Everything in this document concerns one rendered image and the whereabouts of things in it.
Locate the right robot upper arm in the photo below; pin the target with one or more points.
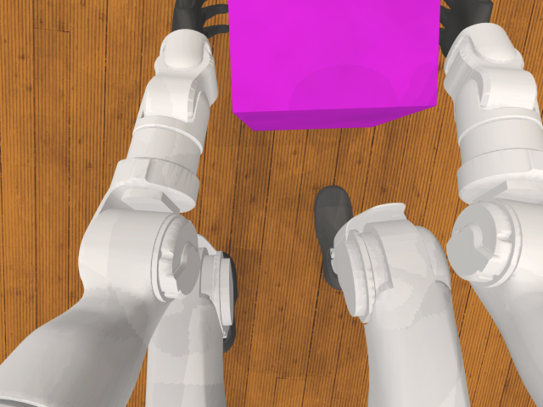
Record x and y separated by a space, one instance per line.
497 245

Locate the right robot thigh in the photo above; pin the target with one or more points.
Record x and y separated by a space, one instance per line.
414 351

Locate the left robot forearm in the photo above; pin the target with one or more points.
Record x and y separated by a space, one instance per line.
159 172

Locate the robot right shin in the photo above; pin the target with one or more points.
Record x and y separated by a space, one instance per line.
392 211

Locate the right robot forearm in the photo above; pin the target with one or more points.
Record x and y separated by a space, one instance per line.
498 123

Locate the left robot upper arm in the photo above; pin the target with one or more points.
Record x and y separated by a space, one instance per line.
133 264

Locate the carton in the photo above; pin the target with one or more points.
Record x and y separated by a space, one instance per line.
324 64

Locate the robot left hand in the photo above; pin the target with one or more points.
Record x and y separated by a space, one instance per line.
189 14

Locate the robot right hand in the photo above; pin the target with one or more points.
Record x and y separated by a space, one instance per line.
462 14

